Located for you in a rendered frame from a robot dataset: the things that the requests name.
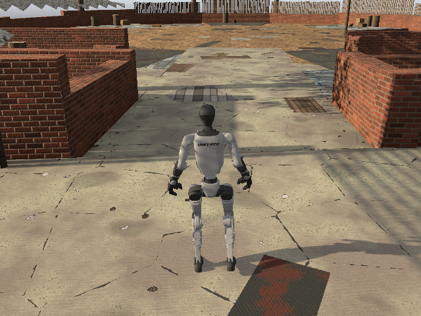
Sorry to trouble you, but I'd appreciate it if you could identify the left robot foot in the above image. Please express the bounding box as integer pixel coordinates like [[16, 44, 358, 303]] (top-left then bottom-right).
[[194, 256, 203, 273]]

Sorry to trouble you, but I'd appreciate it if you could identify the right robot foot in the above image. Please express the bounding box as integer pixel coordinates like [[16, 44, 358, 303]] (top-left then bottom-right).
[[226, 256, 236, 271]]

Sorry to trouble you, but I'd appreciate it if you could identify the robot right forearm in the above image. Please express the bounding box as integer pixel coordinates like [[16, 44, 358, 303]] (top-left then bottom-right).
[[237, 157, 250, 180]]

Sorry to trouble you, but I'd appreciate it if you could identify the robot left upper arm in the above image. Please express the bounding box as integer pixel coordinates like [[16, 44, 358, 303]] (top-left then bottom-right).
[[176, 134, 195, 171]]

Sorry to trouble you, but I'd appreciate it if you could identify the robot left hand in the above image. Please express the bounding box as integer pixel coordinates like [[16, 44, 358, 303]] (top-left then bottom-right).
[[167, 182, 182, 196]]

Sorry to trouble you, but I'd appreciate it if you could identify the robot left forearm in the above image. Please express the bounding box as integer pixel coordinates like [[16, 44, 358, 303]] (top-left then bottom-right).
[[169, 160, 183, 185]]

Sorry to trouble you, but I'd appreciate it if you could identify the robot foot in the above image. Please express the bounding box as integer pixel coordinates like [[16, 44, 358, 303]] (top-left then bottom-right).
[[194, 256, 203, 273], [226, 256, 236, 271]]

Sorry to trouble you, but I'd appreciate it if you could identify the robot right upper arm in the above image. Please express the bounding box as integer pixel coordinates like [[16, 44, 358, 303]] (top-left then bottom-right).
[[222, 132, 243, 168]]

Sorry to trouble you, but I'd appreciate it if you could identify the robot right hand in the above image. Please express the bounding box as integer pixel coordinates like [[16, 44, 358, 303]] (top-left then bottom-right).
[[237, 176, 252, 190]]

